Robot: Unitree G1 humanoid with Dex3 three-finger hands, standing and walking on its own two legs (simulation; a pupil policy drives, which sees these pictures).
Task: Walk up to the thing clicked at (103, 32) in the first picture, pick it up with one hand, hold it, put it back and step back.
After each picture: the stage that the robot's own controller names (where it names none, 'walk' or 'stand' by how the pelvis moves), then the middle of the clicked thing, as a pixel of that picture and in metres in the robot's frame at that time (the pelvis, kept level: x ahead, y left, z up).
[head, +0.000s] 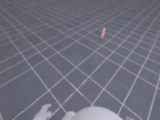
stand; (103, 33) +2.15 -0.35 -0.65
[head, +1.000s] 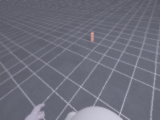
walk; (92, 37) +2.02 +0.09 -0.62
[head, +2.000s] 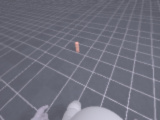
walk; (77, 47) +1.39 +0.38 -0.65
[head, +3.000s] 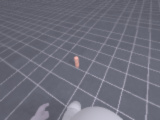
walk; (76, 62) +0.95 +0.28 -0.65
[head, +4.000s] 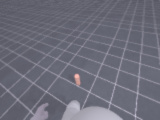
walk; (77, 80) +0.60 +0.21 -0.65
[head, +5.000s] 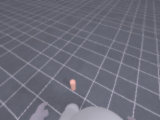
stand; (73, 85) +0.46 +0.20 -0.63
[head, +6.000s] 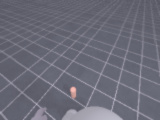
stand; (73, 93) +0.41 +0.17 -0.64
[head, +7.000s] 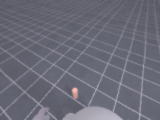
stand; (75, 93) +0.41 +0.15 -0.65
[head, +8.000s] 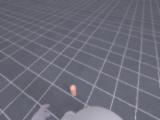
stand; (73, 90) +0.42 +0.18 -0.65
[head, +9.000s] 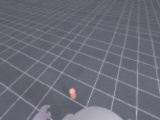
stand; (72, 94) +0.38 +0.19 -0.65
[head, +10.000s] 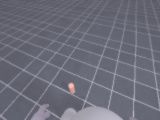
stand; (71, 88) +0.41 +0.22 -0.64
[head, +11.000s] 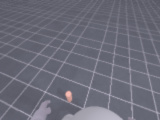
stand; (69, 96) +0.33 +0.20 -0.64
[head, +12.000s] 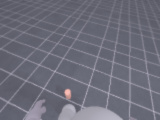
stand; (68, 94) +0.31 +0.19 -0.64
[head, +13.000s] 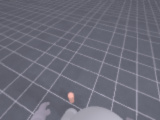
stand; (71, 98) +0.32 +0.18 -0.65
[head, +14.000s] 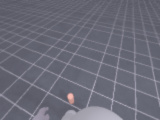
stand; (71, 99) +0.32 +0.19 -0.65
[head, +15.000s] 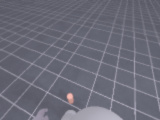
stand; (70, 98) +0.31 +0.19 -0.66
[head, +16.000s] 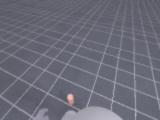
go down; (70, 99) +0.31 +0.19 -0.66
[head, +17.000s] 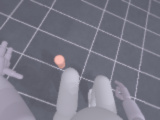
go down; (60, 62) +0.36 +0.25 -0.29
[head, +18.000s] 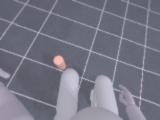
approach; (60, 63) +0.37 +0.26 -0.27
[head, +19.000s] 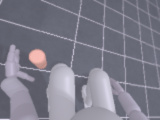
close in; (40, 61) +0.33 +0.30 -0.15
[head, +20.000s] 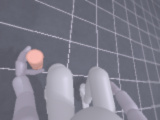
close; (36, 62) +0.33 +0.30 -0.15
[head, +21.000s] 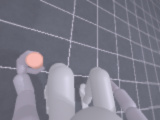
lift; (36, 63) +0.32 +0.30 -0.15
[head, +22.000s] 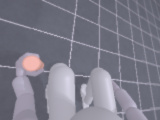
lift; (36, 64) +0.30 +0.31 -0.14
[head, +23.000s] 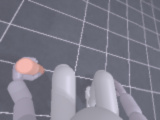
lift; (34, 68) +0.27 +0.34 -0.11
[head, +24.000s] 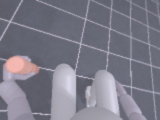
lift; (27, 67) +0.26 +0.37 -0.10
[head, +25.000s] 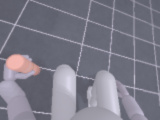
lift; (27, 67) +0.27 +0.38 -0.10
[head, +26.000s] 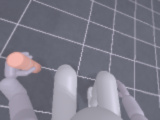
lift; (28, 64) +0.28 +0.39 -0.10
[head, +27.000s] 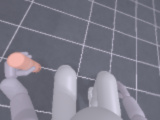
lift; (28, 64) +0.28 +0.39 -0.10
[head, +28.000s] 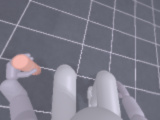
lift; (30, 67) +0.28 +0.38 -0.12
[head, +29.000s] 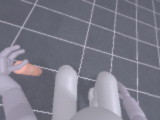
go down; (30, 69) +0.26 +0.41 -0.17
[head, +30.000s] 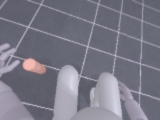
close; (36, 67) +0.27 +0.39 -0.20
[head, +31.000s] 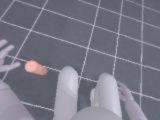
go down; (38, 69) +0.28 +0.39 -0.21
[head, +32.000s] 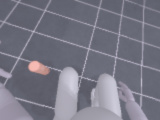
go down; (41, 69) +0.29 +0.39 -0.23
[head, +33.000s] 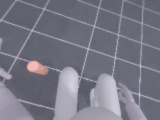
go down; (39, 69) +0.28 +0.39 -0.23
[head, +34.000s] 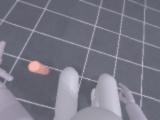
approach; (40, 69) +0.28 +0.38 -0.23
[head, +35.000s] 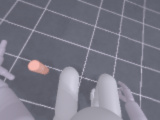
approach; (40, 68) +0.28 +0.38 -0.22
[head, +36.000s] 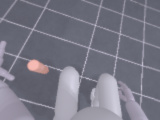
close in; (40, 68) +0.28 +0.39 -0.22
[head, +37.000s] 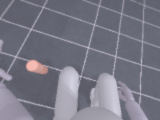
close in; (39, 68) +0.28 +0.39 -0.22
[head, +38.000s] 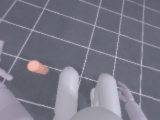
close in; (40, 68) +0.28 +0.39 -0.22
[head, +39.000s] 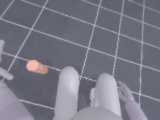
close in; (39, 68) +0.28 +0.39 -0.22
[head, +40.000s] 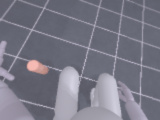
close in; (39, 68) +0.28 +0.39 -0.22
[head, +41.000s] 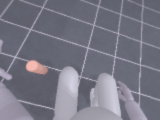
close in; (39, 68) +0.28 +0.39 -0.22
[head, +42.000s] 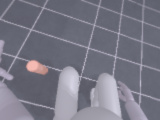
close in; (39, 68) +0.28 +0.39 -0.22
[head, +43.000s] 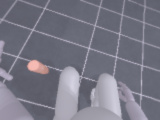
close in; (40, 68) +0.28 +0.39 -0.22
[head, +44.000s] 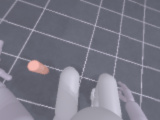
close in; (40, 68) +0.28 +0.39 -0.22
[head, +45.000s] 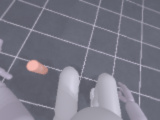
close in; (39, 68) +0.28 +0.39 -0.22
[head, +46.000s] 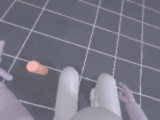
close in; (39, 69) +0.28 +0.39 -0.22
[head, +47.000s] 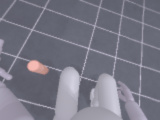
close in; (40, 68) +0.28 +0.39 -0.22
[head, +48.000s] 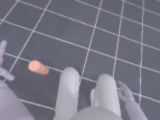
close in; (40, 68) +0.28 +0.38 -0.23
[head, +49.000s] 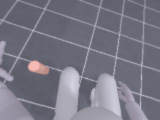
close in; (40, 68) +0.28 +0.38 -0.23
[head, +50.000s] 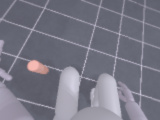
close in; (40, 68) +0.28 +0.39 -0.22
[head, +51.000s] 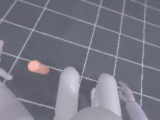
close in; (40, 68) +0.28 +0.38 -0.22
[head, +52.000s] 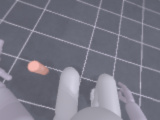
close in; (40, 69) +0.28 +0.38 -0.22
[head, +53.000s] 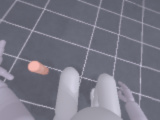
close in; (40, 68) +0.28 +0.38 -0.23
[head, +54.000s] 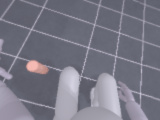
close in; (39, 68) +0.28 +0.39 -0.22
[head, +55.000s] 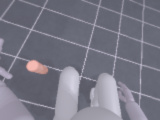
close in; (39, 68) +0.28 +0.39 -0.22
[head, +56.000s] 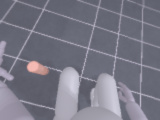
close in; (40, 69) +0.28 +0.39 -0.22
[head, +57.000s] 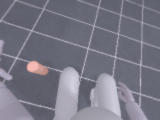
close in; (39, 69) +0.28 +0.39 -0.22
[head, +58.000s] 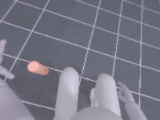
close in; (40, 69) +0.28 +0.38 -0.23
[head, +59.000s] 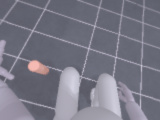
close in; (40, 68) +0.28 +0.38 -0.22
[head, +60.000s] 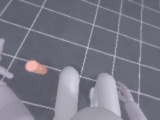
close in; (38, 68) +0.28 +0.39 -0.22
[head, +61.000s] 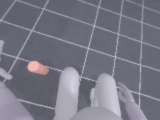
close in; (40, 69) +0.28 +0.38 -0.23
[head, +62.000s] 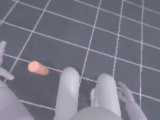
close in; (40, 69) +0.28 +0.38 -0.23
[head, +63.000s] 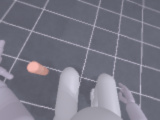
close in; (40, 69) +0.28 +0.38 -0.23
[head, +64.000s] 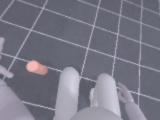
close in; (39, 68) +0.28 +0.38 -0.22
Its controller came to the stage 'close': yes
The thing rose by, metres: 0.09
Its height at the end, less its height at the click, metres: +0.00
